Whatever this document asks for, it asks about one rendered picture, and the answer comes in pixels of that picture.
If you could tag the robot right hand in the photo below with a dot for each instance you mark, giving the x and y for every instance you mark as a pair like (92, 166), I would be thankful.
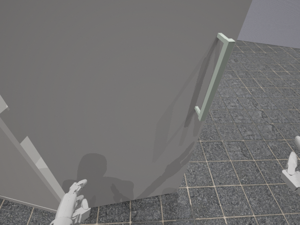
(289, 175)

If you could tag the fridge door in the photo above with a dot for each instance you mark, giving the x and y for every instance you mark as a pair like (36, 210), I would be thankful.
(106, 89)

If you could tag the handle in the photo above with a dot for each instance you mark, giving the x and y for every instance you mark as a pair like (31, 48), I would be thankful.
(217, 75)

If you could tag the robot left hand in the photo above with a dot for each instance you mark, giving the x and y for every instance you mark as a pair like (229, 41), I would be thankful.
(70, 201)

